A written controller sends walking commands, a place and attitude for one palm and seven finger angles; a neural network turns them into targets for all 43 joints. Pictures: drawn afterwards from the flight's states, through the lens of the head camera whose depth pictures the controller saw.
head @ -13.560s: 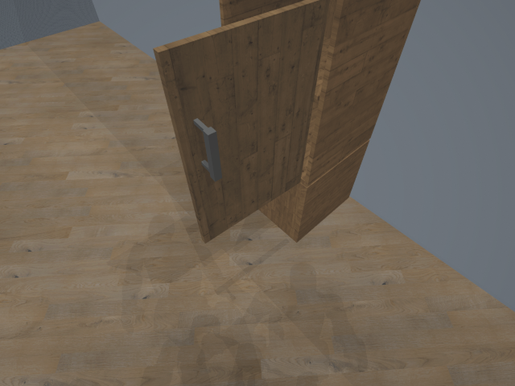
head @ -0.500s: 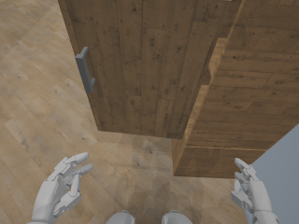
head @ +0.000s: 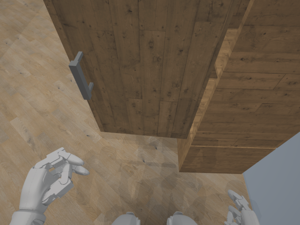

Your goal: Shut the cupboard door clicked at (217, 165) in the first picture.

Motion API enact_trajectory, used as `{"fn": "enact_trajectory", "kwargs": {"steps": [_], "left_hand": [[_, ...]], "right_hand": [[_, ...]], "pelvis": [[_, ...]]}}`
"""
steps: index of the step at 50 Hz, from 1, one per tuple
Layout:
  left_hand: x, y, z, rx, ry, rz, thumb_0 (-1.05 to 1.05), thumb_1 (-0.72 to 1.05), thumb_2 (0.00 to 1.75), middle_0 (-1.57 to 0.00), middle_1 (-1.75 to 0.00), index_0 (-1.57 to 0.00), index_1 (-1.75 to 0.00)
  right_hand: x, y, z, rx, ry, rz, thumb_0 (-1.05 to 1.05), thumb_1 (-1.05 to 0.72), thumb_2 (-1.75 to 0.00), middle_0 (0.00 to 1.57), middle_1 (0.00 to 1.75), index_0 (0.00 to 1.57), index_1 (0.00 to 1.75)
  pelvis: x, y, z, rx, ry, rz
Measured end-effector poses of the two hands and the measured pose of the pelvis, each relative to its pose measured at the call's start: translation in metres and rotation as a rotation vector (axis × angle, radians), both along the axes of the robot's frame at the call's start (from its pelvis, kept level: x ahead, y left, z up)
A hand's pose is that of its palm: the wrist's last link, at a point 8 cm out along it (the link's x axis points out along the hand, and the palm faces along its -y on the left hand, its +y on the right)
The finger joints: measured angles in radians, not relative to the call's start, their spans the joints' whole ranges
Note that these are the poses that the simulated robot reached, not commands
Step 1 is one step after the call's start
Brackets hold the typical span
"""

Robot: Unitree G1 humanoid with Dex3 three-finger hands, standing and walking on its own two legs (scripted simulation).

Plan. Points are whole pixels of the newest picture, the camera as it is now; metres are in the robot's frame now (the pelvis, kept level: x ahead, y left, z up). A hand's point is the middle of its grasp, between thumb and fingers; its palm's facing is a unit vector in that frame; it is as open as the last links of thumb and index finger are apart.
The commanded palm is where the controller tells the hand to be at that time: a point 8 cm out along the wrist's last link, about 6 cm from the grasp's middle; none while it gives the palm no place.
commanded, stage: raise the hand and make a fist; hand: left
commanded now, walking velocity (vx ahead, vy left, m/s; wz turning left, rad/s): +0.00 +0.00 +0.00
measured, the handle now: (83, 77) +0.49 +0.22 +0.10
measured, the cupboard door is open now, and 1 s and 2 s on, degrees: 86 86 86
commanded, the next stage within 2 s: bring the fist close to the handle in 1.00 s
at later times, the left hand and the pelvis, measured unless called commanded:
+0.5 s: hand (54, 167) +0.23 +0.22 +0.09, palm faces -0.01 -1.00 -0.04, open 3.1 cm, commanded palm +0.21 +0.27 +0.10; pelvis +0.01 +0.03 +0.02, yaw +0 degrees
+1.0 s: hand (54, 166) +0.23 +0.21 +0.10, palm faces -0.01 -1.00 -0.04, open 3.1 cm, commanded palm +0.20 +0.27 +0.10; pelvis +0.00 +0.03 +0.02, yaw +0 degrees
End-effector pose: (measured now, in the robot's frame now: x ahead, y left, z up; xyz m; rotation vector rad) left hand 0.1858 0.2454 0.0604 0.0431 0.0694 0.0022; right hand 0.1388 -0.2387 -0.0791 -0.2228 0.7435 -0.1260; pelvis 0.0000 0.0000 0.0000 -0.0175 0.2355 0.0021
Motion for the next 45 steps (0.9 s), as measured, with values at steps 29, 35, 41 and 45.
{"fn": "enact_trajectory", "kwargs": {"steps": [29,35,41,45], "left_hand": [[0.025,0.032,0.039,-0.004,-0.062,-0.017,0.02,0.9,0.9,-1.29,-1.48,-1.28,-1.49],[0.028,0.034,0.043,-0.005,-0.056,-0.019,0.02,0.9,0.9,-1.3,-1.49,-1.29,-1.5],[0.026,0.029,0.04,-0.011,-0.042,-0.021,0.02,0.9,0.9,-1.3,-1.5,-1.29,-1.5],[0.023,0.026,0.041,-0.009,-0.054,-0.017,0.02,0.9,0.9,-1.3,-1.5,-1.29,-1.5]], "right_hand": [[0.046,0.059,0.042,0.021,-0.132,0.105,0.01,-0.9,-0.9,0.21,0.3,0.21,0.3],[0.033,0.051,0.042,0.01,-0.113,0.077,0.01,-0.9,-0.9,0.21,0.3,0.21,0.3],[0.024,0.04,0.044,-0.006,-0.11,0.056,0.01,-0.9,-0.9,0.21,0.3,0.2,0.3],[0.021,0.035,0.045,-0.012,-0.113,0.052,0.01,-0.9,-0.9,0.21,0.3,0.2,0.3]], "pelvis": [[0.01,0.034,0.019,-0.032,-0.074,0.013],[0.008,0.035,0.023,-0.027,-0.087,0.009],[0.006,0.033,0.025,-0.023,-0.094,0.004],[0.004,0.03,0.025,-0.021,-0.097,0.003]]}}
